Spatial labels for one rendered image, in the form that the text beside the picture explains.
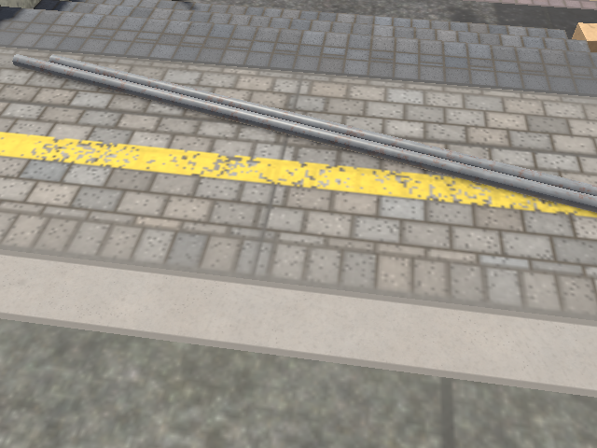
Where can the stairs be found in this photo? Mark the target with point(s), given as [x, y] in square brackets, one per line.
[481, 33]

